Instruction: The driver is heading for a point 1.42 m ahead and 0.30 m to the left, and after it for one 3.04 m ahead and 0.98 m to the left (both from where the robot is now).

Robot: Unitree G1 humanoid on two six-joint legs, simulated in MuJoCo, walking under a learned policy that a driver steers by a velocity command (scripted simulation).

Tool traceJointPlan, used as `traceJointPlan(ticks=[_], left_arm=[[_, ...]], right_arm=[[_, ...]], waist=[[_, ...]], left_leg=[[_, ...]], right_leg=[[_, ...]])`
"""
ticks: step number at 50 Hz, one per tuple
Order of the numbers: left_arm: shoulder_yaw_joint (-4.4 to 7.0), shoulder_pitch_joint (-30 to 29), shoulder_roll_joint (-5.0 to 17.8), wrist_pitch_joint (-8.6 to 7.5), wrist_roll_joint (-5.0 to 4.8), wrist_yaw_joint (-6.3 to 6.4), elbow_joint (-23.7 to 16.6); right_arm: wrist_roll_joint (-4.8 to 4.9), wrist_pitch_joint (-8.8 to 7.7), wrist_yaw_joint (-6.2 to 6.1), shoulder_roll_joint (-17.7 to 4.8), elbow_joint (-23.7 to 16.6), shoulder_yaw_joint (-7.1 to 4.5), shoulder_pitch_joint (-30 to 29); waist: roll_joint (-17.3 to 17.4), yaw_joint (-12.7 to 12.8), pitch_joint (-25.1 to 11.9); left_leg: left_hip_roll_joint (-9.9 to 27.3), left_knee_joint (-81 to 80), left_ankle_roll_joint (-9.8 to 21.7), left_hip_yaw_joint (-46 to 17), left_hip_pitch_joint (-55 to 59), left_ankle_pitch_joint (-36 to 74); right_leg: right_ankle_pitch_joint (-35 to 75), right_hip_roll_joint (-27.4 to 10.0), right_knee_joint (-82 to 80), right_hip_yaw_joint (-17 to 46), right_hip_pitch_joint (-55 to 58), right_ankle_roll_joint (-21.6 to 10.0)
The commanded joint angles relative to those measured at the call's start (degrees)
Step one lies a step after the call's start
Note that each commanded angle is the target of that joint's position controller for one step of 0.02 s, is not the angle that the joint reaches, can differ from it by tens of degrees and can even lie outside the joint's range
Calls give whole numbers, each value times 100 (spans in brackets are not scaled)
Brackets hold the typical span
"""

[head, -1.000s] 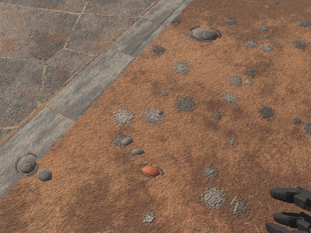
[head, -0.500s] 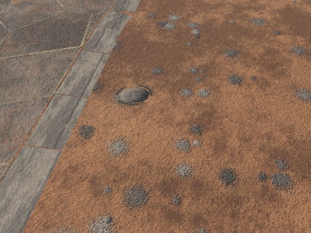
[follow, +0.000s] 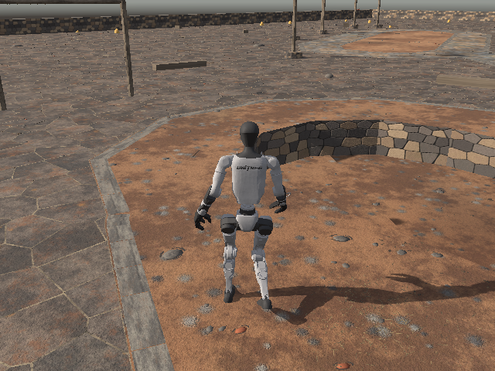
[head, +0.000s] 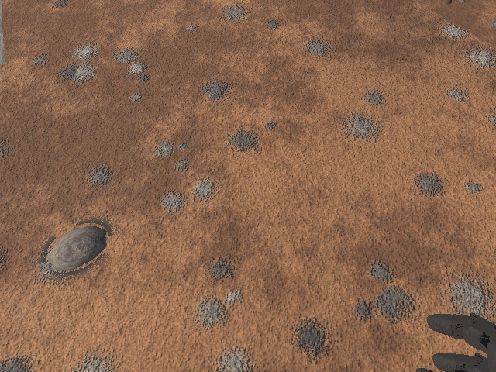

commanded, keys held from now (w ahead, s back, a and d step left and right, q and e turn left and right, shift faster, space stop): q+shift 0.72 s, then e+shift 0.10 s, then w+e+shift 0.18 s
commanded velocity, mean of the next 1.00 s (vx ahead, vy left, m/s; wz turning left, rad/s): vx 0.11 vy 0.00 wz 0.30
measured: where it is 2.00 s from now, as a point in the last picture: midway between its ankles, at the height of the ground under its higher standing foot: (272, 224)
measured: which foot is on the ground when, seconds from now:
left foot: down 0.00-0.24, up 0.26-0.54, down 0.56-1.00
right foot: up 0.00-0.20, down 0.22-0.56, up 0.58-1.00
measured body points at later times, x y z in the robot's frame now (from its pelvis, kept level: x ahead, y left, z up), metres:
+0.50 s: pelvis +0.06 +0.03 +0.02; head +0.09 +0.05 +0.47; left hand +0.22 +0.31 -0.07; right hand +0.21 -0.24 -0.08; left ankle +0.06 +0.16 -0.67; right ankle +0.09 -0.10 -0.71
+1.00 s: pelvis +0.10 +0.08 +0.03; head +0.10 +0.07 +0.48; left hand +0.08 +0.37 -0.08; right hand +0.37 -0.09 -0.05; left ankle +0.05 +0.17 -0.71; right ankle +0.15 -0.05 -0.67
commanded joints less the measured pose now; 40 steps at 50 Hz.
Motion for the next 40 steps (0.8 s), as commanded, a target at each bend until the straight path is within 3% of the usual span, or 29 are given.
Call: traceJointPlan(ticks=[1, 2, 3, 5, 7, 10, 11, 12, 13, 14, 15, 16, 17, 18, 20, 22, 25, 27, 28, 29, 30, 31, 32, 33, 34, 35, 37, 40], left_arm=[[106, 50, 662, 171, 38, 42, -601], [1, -23, 319, 144, 101, 45, -671], [-116, 13, 4, 56, 143, 44, -679], [-280, 113, -276, -116, 256, 36, -560], [-298, 113, -212, -141, 296, 15, -379], [-173, -50, 200, -41, 258, -34, -402], [-110, -177, 420, -11, 280, -13, -515], [-49, -59, 733, 28, 376, 48, -623], [89, -31, 1094, 72, 503, 54, -502], [93, -284, 956, 28, 537, 69, -546], [-14, -604, 618, -47, 508, 92, -619], [-84, -1014, 367, -122, 413, 100, -690], [-106, -1290, 234, -182, 317, 104, -712], [-120, -1368, 180, -209, 282, 114, -694], [-77, -1366, 169, -193, 266, 134, -618], [12, -1244, 289, -137, 253, 153, -544], [178, -896, 604, -98, 183, 121, -367], [198, -965, 528, -138, 40, 78, -304], [175, -673, 320, -171, 37, 31, -168], [121, -556, 67, -188, 260, -14, -308], [41, -1345, -40, -224, 369, 14, -696], [101, -1679, 218, -240, 292, 47, -685], [107, -1668, 192, -248, 217, 89, -636], [135, -1475, 225, -241, 232, 146, -498], [167, -1383, 301, -234, 257, 177, -458], [170, -1299, 270, -239, 256, 148, -409], [143, -983, 205, -241, 206, 87, -187], [38, -826, 79, -173, 188, 41, 8]], right_arm=[[5, 141, -106, -546, -404, -120, 125], [-16, 141, -73, -646, -202, -158, 223], [-34, 115, -19, -725, -29, -187, 367], [24, 75, 106, -688, 187, -174, 411], [161, 93, 218, -655, 331, -162, 459], [288, 223, 266, -1029, 324, -252, 498], [321, 238, 263, -1000, 350, -239, 632], [276, 225, 285, -803, 304, -174, 715], [366, 208, 260, -690, 135, -177, 749], [365, 214, 202, -971, 204, -284, 796], [365, 284, 156, -1127, 290, -402, 1054], [351, 411, 86, -1108, 485, -446, 1461], [306, 527, 25, -1048, 568, -462, 1707], [291, 601, -3, -906, 544, -437, 1737], [309, 657, 23, -656, 336, -357, 1506], [299, 639, 160, -441, 110, -244, 1164], [301, 600, 336, -618, -103, -274, 1123], [302, 616, 341, -704, -7, -359, 1552], [246, 618, 256, -912, 80, -464, 1800], [211, 594, 114, -1845, -3, -722, 2029], [-4, 475, 137, -2119, -224, -718, 1960], [-71, 366, 201, -1849, -211, -663, 2030], [25, 307, 167, -1703, -182, -623, 1794], [201, 340, 103, -1497, -221, -576, 1415], [298, 405, 30, -1335, -312, -507, 1082], [291, 466, -26, -1253, -388, -467, 911], [203, 534, -98, -1173, -454, -430, 780], [138, 523, -118, -961, -383, -311, 795]], waist=[[301, -303, -1102], [316, -251, -881], [441, -224, -939], [543, -158, -1378], [660, -176, -1546], [712, -60, -1173], [649, -61, -1001], [170, -37, -1056], [-1100, -113, -1047], [-1337, -37, -851], [-1142, -220, -754], [-904, -458, -696], [-836, -559, -671], [-772, -586, -638], [-683, -547, -653], [-668, -361, -845], [-794, -254, -1058], [-628, -522, -1066], [-91, -569, -1000], [1859, -485, -867], [2361, -690, -1167], [1384, -978, -1429], [1022, -795, -1251], [602, -582, -1124], [695, -438, -1068], [799, -349, -1105], [722, -287, -1277], [701, -416, -1445]], left_leg=[[1674, -1218, 1203, -1779, 1740, 8], [1428, -1284, 1170, -1374, 1284, 478], [1283, -1295, 1220, -1076, 1138, 1399], [1340, -1189, 1417, -906, 1284, 2877], [1334, -1142, 1446, -970, 1342, 2580], [1189, -1197, 1155, -1325, 661, -50], [1036, -1169, 874, -1440, 201, -1097], [777, -657, 534, -1338, -383, -2338], [142, 385, 254, -209, -808, -2673], [132, 1973, -30, 197, -700, -2779], [252, 2980, -180, 107, -787, -2756], [337, 3550, -304, 78, -749, -2611], [425, 3976, -431, 94, -846, -2344], [530, 4173, -522, 121, -894, -2155], [744, 3537, -607, 264, -832, -1750], [862, 2453, -552, 421, -339, -1594], [726, 1491, -327, 779, 247, -1630], [502, 498, -46, 978, 968, -917], [384, -105, 194, 697, 1512, -132], [1693, -519, 861, -1387, 2479, 2583], [2500, -837, 2077, -3144, 2665, 3043], [2400, -969, 2096, -2845, 2815, 2277], [2100, -907, 1793, -2481, 2709, 1757], [1821, -860, 1474, -2120, 2541, 1337], [1669, -854, 1312, -1958, 2285, 1153], [1484, -868, 1248, -1848, 2068, 1137], [1410, -834, 1187, -1604, 2120, 1119], [1416, -758, 1174, -1279, 2048, 1062]], right_leg=[[669, -828, -20, -373, -1067, 197], [529, -758, -684, -466, -697, 127], [309, -665, -1324, -585, -322, 72], [403, -644, -2575, -601, 382, -18], [1211, -657, -3644, -579, 939, -41], [2103, -436, -5067, -729, 1908, -338], [2006, -645, -5312, -556, 2248, -562], [2012, -1559, -5494, 184, 2719, -943], [1525, -2546, -6037, 1015, 2223, -1551], [1977, -2943, -6431, 1333, 1709, -1916], [2577, -2863, -6381, 1045, 1501, -1892], [2969, -2585, -6289, 538, 1388, -1692], [3297, -2444, -6201, 169, 1427, -1565], [3604, -2373, -6159, -124, 1426, -1519], [3555, -2205, -6088, -586, 1562, -1425], [3626, -2189, -5881, -904, 1718, -1378], [4077, -2539, -5583, -926, 1935, -1396], [3738, -2506, -5024, -1214, 1662, -1055], [2930, -2193, -4312, -1548, 1236, -665], [686, -1414, -2433, -2068, -406, -1], [-935, -539, -1132, -1090, -1671, 218], [-717, -614, -609, -487, -1795, 60], [-230, -675, -660, -343, -1814, -83], [257, -779, -953, -289, -1795, -101], [620, -801, -1246, -255, -1610, -85], [881, -696, -1355, -311, -1339, -38], [1252, -580, -1786, -436, -1131, 56], [1445, -769, -2527, -561, -549, 164]])
Keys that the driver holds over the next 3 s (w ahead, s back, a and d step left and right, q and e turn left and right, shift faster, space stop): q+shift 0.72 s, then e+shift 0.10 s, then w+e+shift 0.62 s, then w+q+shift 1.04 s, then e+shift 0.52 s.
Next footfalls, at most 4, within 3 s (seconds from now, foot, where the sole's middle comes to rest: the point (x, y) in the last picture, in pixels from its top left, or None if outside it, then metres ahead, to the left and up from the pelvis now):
0.22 right None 0.13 -0.10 -0.75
0.56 left None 0.09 0.18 -0.75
1.18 right None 0.23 -0.05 -0.75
1.62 left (229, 273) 0.68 0.15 -0.75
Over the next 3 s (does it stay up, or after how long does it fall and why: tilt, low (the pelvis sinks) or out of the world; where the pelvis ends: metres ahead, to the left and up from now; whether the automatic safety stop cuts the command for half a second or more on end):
stays up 1.49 0.37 0.00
